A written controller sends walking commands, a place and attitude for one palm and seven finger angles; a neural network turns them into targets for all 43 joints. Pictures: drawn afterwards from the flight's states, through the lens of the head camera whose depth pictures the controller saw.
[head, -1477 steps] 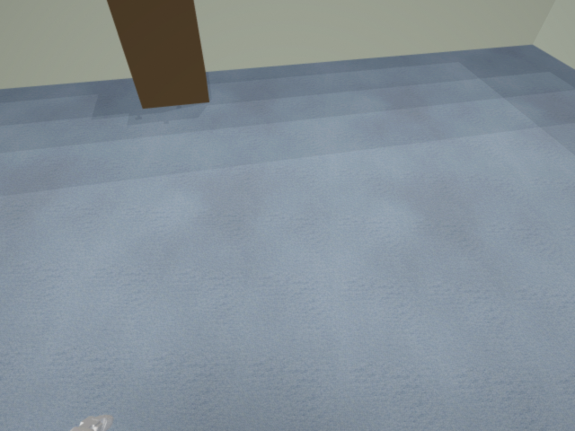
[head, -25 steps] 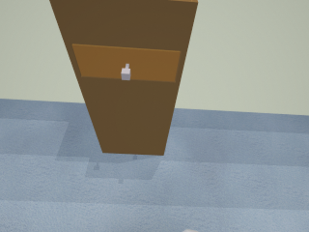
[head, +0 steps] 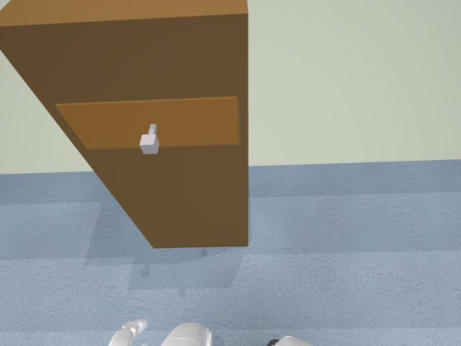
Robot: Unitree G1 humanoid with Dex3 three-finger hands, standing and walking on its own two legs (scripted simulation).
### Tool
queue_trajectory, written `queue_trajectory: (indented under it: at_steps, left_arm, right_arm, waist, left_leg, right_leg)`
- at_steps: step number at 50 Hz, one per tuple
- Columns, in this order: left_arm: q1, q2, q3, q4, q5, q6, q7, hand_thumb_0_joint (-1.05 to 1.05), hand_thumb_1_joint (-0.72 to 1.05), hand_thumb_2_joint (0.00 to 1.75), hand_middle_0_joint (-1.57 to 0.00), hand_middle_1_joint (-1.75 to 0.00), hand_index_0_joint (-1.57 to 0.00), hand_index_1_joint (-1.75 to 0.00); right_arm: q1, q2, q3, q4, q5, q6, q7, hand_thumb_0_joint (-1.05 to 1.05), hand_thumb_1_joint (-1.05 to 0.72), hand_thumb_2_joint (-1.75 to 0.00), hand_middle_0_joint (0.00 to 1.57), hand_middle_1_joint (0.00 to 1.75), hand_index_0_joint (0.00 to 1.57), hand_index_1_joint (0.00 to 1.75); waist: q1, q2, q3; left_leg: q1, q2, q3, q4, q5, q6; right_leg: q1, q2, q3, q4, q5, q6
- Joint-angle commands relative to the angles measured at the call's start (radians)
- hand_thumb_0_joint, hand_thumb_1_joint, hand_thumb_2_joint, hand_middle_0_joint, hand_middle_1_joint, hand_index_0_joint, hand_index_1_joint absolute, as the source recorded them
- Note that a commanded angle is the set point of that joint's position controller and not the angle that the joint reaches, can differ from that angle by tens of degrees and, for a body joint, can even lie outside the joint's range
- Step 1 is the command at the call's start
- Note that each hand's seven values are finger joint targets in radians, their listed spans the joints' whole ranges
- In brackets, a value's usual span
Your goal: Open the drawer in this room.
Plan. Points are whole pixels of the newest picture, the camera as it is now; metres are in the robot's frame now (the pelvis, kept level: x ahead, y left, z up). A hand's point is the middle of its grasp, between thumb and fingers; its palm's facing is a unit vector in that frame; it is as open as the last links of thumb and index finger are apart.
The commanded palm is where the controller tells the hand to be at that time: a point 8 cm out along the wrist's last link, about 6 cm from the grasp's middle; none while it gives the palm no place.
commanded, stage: come to a stop and stand still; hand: left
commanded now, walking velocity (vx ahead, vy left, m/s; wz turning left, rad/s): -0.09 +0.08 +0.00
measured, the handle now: (151, 138) +0.52 +0.21 +0.01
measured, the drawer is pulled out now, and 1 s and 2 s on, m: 0.00 0.00 0.00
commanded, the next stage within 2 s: look again from close up in 1.40 s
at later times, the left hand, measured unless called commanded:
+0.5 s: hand out of the picture -0.03 +0.27 -0.16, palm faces +0.09 -0.96 -0.28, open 7.4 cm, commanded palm none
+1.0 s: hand out of the picture -0.08 +0.26 -0.17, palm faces +0.06 -0.98 -0.19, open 7.4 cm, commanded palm none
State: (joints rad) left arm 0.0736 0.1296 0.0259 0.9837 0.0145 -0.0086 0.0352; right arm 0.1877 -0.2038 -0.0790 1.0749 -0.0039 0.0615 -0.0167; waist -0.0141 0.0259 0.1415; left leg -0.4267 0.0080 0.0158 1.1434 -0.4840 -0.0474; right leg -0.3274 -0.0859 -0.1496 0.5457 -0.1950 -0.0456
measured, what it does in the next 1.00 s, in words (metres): steps to the left: left foot, then right foot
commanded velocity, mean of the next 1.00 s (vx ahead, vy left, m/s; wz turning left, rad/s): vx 0.00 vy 0.00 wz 0.00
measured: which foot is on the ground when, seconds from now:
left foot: up 0.00-0.20, down 0.22-1.00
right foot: down 0.00-0.26, up 0.28-0.42, down 0.44-1.00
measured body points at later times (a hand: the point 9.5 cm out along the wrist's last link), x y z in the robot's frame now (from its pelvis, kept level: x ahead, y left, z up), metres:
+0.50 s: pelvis -0.05 +0.07 -0.01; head -0.06 +0.05 +0.44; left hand -0.03 +0.32 -0.14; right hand +0.05 -0.15 -0.16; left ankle -0.01 +0.15 -0.73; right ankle +0.00 -0.03 -0.74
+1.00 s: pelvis -0.07 +0.09 +0.00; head -0.09 +0.09 +0.45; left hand -0.08 +0.31 -0.15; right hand -0.07 -0.14 -0.16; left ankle -0.01 +0.15 -0.73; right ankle +0.00 -0.03 -0.73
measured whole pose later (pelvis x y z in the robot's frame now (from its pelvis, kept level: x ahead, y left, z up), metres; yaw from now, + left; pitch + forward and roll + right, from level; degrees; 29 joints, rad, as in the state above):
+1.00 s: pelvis -0.07 +0.09 +0.00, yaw +1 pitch -3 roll +0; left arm 0.35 0.14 0.01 1.04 0.02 0.01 0.02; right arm 0.34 -0.16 -0.02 1.05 -0.02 0.02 -0.01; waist -0.01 0.01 0.00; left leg -0.26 -0.06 0.11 0.44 -0.15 0.09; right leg -0.29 -0.01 -0.01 0.49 -0.19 -0.01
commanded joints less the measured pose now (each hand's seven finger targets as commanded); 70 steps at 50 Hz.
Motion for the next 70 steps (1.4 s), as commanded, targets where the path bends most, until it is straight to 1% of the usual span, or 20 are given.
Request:
queue_trajectory:
  at_steps: [1,6,7,8,9,10,11,12,13,14,16,21,23,25,28,31,35,60,65,70]
  left_arm:
    - [0.078,0.228,0.064,-0.063,0.010,0.010,0.016,0.00,0.90,0.90,-0.20,-0.30,-0.20,-0.30]
    - [0.080,0.258,0.069,-0.078,0.024,0.020,0.004,0.00,0.90,0.90,-0.20,-0.30,-0.20,-0.30]
    - [0.108,0.289,0.062,-0.115,0.023,0.009,0.044,0.00,0.90,0.90,-0.20,-0.30,-0.20,-0.30]
    - [0.112,0.310,0.061,-0.128,0.016,0.010,0.046,0.00,0.90,0.90,-0.20,-0.30,-0.20,-0.30]
    - [0.141,0.283,0.054,-0.134,0.011,0.021,0.045,0.00,0.90,0.90,-0.20,-0.30,-0.20,-0.30]
    - [0.147,0.224,0.043,-0.132,0.003,0.037,0.035,0.00,0.90,0.90,-0.20,-0.30,-0.20,-0.30]
    - [0.168,0.174,0.034,-0.135,0.000,0.052,0.021,0.00,0.90,0.90,-0.20,-0.30,-0.20,-0.30]
    - [0.191,0.146,0.034,-0.142,0.000,0.061,0.013,0.00,0.90,0.90,-0.20,-0.30,-0.20,-0.30]
    - [0.165,0.146,0.027,-0.157,0.015,0.075,0.007,0.00,0.90,0.90,-0.20,-0.30,-0.20,-0.30]
    - [0.138,0.160,0.031,-0.159,0.019,0.076,-0.001,0.00,0.90,0.90,-0.20,-0.30,-0.20,-0.30]
    - [0.198,0.151,0.030,-0.150,0.003,0.063,-0.012,0.00,0.90,0.90,-0.20,-0.30,-0.20,-0.30]
    - [0.298,0.156,0.019,-0.126,0.010,0.026,-0.010,0.00,0.90,0.90,-0.20,-0.30,-0.20,-0.30]
    - [0.266,0.185,0.010,-0.139,0.013,0.009,-0.008,0.00,0.90,0.90,-0.20,-0.30,-0.20,-0.30]
    - [0.198,0.205,0.019,-0.148,0.006,-0.002,-0.004,0.00,0.90,0.90,-0.20,-0.30,-0.20,-0.30]
    - [0.171,0.184,0.020,-0.151,0.008,0.005,0.001,0.00,0.90,0.90,-0.20,-0.30,-0.20,-0.30]
    - [0.251,0.146,0.014,-0.113,0.003,0.018,-0.003,0.00,0.90,0.90,-0.20,-0.30,-0.20,-0.30]
    - [0.330,0.101,0.008,-0.049,0.011,0.022,-0.009,0.00,0.90,0.90,-0.20,-0.30,-0.20,-0.30]
    - [0.332,0.085,0.008,0.022,0.014,0.008,-0.012,0.00,0.90,0.90,-0.20,-0.30,-0.20,-0.30]
    - [0.326,0.084,0.018,0.021,0.012,0.017,-0.015,0.00,0.90,0.90,-0.20,-0.30,-0.20,-0.30]
    - [0.451,0.032,0.025,0.052,0.018,0.035,-0.023,0.00,0.90,0.90,-0.20,-0.30,-0.20,-0.30]
  right_arm:
    - [0.081,-0.051,-0.006,-0.066,-0.010,0.012,0.007,0.00,-0.90,-0.90,0.20,0.30,0.20,0.30]
    - [0.028,-0.052,0.007,-0.114,-0.007,-0.011,0.015,0.00,-0.90,-0.90,0.20,0.30,0.20,0.30]
    - [0.119,-0.117,-0.009,-0.190,0.006,-0.048,0.009,0.00,-0.90,-0.90,0.20,0.30,0.20,0.30]
    - [0.089,-0.078,0.003,-0.216,0.015,-0.056,0.011,0.00,-0.90,-0.90,0.20,0.30,0.20,0.30]
    - [0.099,-0.071,0.011,-0.242,0.002,-0.061,0.007,0.00,-0.90,-0.90,0.20,0.30,0.20,0.30]
    - [0.093,-0.117,0.006,-0.254,-0.010,-0.060,0.004,0.00,-0.90,-0.90,0.20,0.30,0.20,0.30]
    - [0.057,-0.186,-0.007,-0.284,-0.024,-0.051,0.005,0.00,-0.90,-0.90,0.20,0.30,0.20,0.30]
    - [0.009,-0.218,-0.008,-0.315,-0.034,-0.036,0.005,0.00,-0.90,-0.90,0.20,0.30,0.20,0.30]
    - [0.010,-0.177,-0.002,-0.325,-0.035,-0.042,0.003,0.00,-0.90,-0.90,0.20,0.30,0.20,0.30]
    - [0.015,-0.168,0.003,-0.317,-0.033,-0.042,-0.004,0.00,-0.90,-0.90,0.20,0.30,0.20,0.30]
    - [-0.054,-0.149,0.016,-0.330,-0.032,-0.040,0.001,0.00,-0.90,-0.90,0.20,0.30,0.20,0.30]
    - [0.018,-0.129,0.020,-0.308,-0.018,-0.046,0.003,0.00,-0.90,-0.90,0.20,0.30,0.20,0.30]
    - [0.062,-0.089,0.032,-0.295,-0.008,-0.047,0.006,0.00,-0.90,-0.90,0.20,0.30,0.20,0.30]
    - [0.130,-0.078,0.031,-0.248,-0.012,-0.043,0.005,0.00,-0.90,-0.90,0.20,0.30,0.20,0.30]
    - [0.196,-0.051,0.031,-0.199,-0.012,-0.053,0.005,0.00,-0.90,-0.90,0.20,0.30,0.20,0.30]
    - [0.146,-0.094,0.034,-0.192,-0.023,-0.071,0.000,0.00,-0.90,-0.90,0.20,0.30,0.20,0.30]
    - [0.096,-0.105,0.036,-0.173,-0.017,-0.077,-0.009,0.00,-0.90,-0.90,0.20,0.30,0.20,0.30]
    - [0.178,-0.046,0.038,-0.070,-0.019,-0.060,-0.007,0.00,-0.90,-0.90,0.20,0.30,0.20,0.30]
    - [0.196,-0.042,0.036,-0.062,-0.023,-0.056,-0.011,0.00,-0.90,-0.90,0.20,0.30,0.20,0.30]
    - [0.068,-0.090,0.026,-0.095,-0.023,-0.057,-0.013,0.00,-0.90,-0.90,0.20,0.30,0.20,0.30]
  waist:
    - [0.022,-0.190,-0.193]
    - [0.036,-0.223,-0.188]
    - [-0.030,-0.084,-0.476]
    - [-0.019,-0.065,-0.463]
    - [-0.016,-0.035,-0.417]
    - [-0.012,0.031,-0.338]
    - [0.015,0.172,-0.215]
    - [0.031,0.130,-0.099]
    - [0.008,0.221,-0.049]
    - [-0.008,0.207,0.002]
    - [0.037,0.172,-0.001]
    - [0.048,-0.058,-0.061]
    - [-0.004,-0.088,-0.049]
    - [-0.036,-0.282,-0.107]
    - [-0.057,-0.152,-0.098]
    - [0.000,0.087,-0.062]
    - [0.047,0.066,-0.095]
    - [-0.008,-0.085,-0.055]
    - [-0.009,-0.031,-0.078]
    - [0.075,0.115,-0.073]
  left_leg:
    - [-0.005,0.018,-0.043,0.041,0.069,-0.017]
    - [0.082,0.021,0.006,-0.211,0.043,0.002]
    - [0.076,-0.016,0.060,-0.352,-0.084,-0.021]
    - [0.120,0.010,0.075,-0.527,0.056,-0.008]
    - [0.204,-0.015,0.055,-0.715,0.239,0.013]
    - [0.266,0.060,0.019,-0.766,0.341,0.032]
    - [0.178,0.220,-0.179,-0.784,0.394,0.107]
    - [0.011,0.292,-0.209,-0.813,0.273,0.179]
    - [-0.025,0.258,-0.243,-0.887,0.198,0.185]
    - [-0.072,0.232,-0.232,-0.892,0.199,0.187]
    - [-0.082,0.191,-0.167,-0.872,0.129,0.193]
    - [-0.033,0.154,-0.163,-0.777,-0.024,0.155]
    - [0.075,0.028,-0.073,-0.686,0.048,0.101]
    - [0.224,-0.008,-0.015,-0.563,0.129,0.081]
    - [0.312,0.015,-0.027,-0.644,0.169,0.082]
    - [0.071,0.155,-0.226,-0.939,-0.093,0.116]
    - [0.019,0.171,-0.228,-0.981,-0.083,0.136]
    - [0.108,0.057,-0.094,-0.793,-0.042,0.094]
    - [0.100,0.061,-0.099,-0.798,-0.077,0.091]
    - [-0.194,0.181,-0.197,-1.005,-0.241,0.135]
  right_leg:
    - [0.095,-0.272,0.187,-0.191,0.523,-0.120]
    - [0.065,-0.249,0.214,-0.229,0.220,-0.124]
    - [0.397,-0.286,0.344,-0.091,0.754,-0.129]
    - [0.418,-0.289,0.279,-0.003,0.742,-0.120]
    - [0.278,-0.206,0.204,0.077,0.485,-0.070]
    - [0.142,-0.123,0.114,0.093,0.182,-0.012]
    - [-0.009,-0.024,0.057,0.111,-0.155,0.038]
    - [-0.023,0.014,0.066,0.154,-0.246,0.039]
    - [-0.072,0.053,0.076,0.273,-0.282,0.030]
    - [-0.095,0.071,0.136,0.377,-0.263,0.035]
    - [-0.062,0.073,0.158,0.386,-0.203,0.033]
    - [0.106,0.054,0.175,-0.040,-0.087,0.019]
    - [-0.043,-0.067,0.380,-0.197,-0.226,-0.052]
    - [-0.155,-0.103,0.424,-0.294,-0.396,-0.077]
    - [-0.220,-0.062,0.335,-0.246,-0.358,-0.055]
    - [-0.029,0.052,0.190,-0.060,-0.179,0.000]
    - [0.083,0.057,0.154,-0.003,-0.085,0.008]
    - [-0.094,0.010,0.290,-0.221,-0.336,-0.002]
    - [-0.099,0.030,0.258,-0.187,-0.340,0.002]
    - [0.176,0.102,0.127,0.172,-0.142,0.022]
